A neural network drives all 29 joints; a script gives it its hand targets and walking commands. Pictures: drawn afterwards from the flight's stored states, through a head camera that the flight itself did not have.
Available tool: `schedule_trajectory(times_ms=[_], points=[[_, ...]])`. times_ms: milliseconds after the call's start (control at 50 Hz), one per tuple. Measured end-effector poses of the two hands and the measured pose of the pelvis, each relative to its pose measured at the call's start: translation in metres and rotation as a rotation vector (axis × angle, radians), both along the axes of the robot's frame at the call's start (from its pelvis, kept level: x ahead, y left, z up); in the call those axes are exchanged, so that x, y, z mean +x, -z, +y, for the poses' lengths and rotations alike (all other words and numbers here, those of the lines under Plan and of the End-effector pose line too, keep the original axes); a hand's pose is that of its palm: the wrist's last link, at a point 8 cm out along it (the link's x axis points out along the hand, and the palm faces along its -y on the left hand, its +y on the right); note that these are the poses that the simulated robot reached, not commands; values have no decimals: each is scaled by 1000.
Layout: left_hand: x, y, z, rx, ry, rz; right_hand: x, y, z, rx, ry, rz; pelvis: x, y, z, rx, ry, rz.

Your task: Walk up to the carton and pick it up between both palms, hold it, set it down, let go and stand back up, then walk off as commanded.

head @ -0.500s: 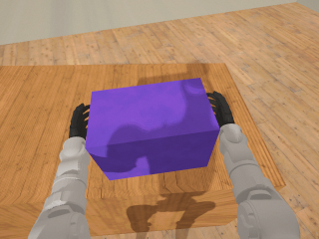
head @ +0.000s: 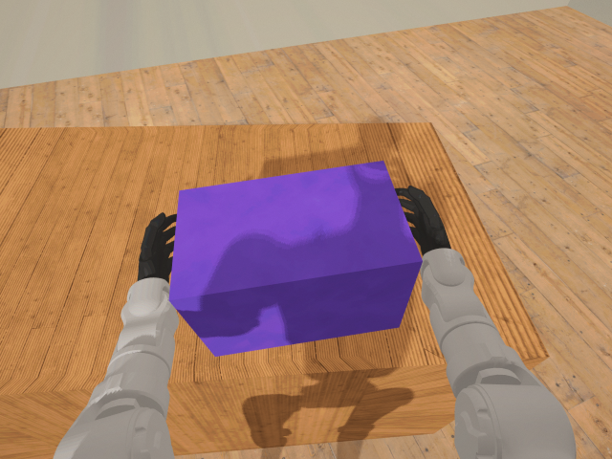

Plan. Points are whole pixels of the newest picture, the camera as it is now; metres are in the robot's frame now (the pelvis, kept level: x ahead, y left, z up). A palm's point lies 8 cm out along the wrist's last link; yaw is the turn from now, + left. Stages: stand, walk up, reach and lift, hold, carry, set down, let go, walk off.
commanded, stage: set down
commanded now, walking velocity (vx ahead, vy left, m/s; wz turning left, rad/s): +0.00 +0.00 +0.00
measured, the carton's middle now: (295, 263) +0.41 +0.02 +0.01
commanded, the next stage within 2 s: none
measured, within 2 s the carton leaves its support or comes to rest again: rests again in 1.54 s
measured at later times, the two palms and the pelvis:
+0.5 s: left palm (161, 283) +0.37 +0.21 +0.01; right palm (425, 251) +0.41 -0.17 +0.05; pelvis +0.01 +0.00 +0.00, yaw +0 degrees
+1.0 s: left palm (166, 281) +0.38 +0.21 -0.01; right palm (420, 255) +0.42 -0.17 +0.02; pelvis +0.02 +0.00 +0.00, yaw +0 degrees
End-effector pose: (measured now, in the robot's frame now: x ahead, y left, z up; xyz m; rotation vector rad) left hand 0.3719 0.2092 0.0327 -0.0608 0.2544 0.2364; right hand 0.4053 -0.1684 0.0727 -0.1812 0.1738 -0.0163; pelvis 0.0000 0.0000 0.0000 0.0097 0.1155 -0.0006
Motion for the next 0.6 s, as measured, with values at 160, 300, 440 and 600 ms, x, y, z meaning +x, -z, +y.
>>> schedule_trajectory(times_ms=[160,300,440,600], points=[[-3,8,0,-7,-5,23,0,8,0,4,-2,26,1,0,0,0,0,4],[-2,11,0,-4,-8,11,2,10,1,-2,-8,13,2,0,0,0,1,14],[-2,21,-1,-9,-8,37,2,21,0,0,-5,41,4,0,0,1,1,28],[1,29,0,-3,-12,28,6,30,1,-5,-14,31,7,1,0,1,1,56]])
